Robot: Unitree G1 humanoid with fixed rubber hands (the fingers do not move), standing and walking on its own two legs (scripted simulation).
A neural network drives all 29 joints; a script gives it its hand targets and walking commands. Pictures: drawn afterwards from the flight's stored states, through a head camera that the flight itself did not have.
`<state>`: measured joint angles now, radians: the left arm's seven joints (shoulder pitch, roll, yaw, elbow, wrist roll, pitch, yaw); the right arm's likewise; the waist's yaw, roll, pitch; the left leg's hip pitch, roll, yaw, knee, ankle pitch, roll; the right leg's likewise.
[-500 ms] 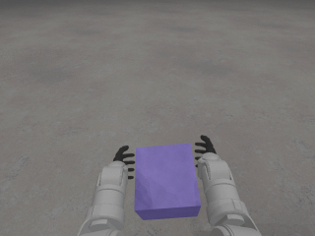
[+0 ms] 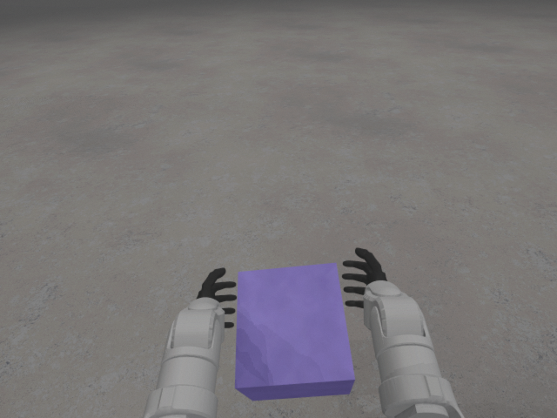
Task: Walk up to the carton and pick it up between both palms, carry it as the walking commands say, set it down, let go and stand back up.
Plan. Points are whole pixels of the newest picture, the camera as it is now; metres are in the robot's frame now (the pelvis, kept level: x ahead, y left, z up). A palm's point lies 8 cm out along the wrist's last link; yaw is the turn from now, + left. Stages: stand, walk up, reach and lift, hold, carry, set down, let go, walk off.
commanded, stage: hold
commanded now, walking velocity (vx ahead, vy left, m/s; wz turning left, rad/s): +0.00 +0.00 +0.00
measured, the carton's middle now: (293, 332) +0.30 +0.00 -0.04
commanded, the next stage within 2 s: carry in 0.98 s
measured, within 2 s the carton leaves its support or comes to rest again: neither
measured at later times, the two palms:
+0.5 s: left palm (217, 312) +0.29 +0.11 +0.04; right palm (381, 290) +0.30 -0.14 +0.07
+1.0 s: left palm (218, 310) +0.29 +0.11 +0.05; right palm (385, 289) +0.30 -0.14 +0.06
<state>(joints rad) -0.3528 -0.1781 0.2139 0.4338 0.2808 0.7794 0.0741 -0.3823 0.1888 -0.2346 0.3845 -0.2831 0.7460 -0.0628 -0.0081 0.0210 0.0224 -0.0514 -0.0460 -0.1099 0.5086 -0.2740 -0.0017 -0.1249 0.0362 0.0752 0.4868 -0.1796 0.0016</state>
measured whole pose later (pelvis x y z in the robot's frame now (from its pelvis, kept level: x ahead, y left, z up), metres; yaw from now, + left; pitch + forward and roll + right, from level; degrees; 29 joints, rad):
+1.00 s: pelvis +0.00 -0.02 +0.00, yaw +1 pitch -8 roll +0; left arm -0.35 -0.18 0.21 0.43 0.28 0.81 0.07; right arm -0.38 0.19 -0.23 0.39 -0.27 0.75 -0.08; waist -0.02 0.02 -0.03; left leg -0.11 -0.02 -0.11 0.52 -0.28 -0.02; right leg -0.19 0.05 0.06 0.51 -0.19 -0.02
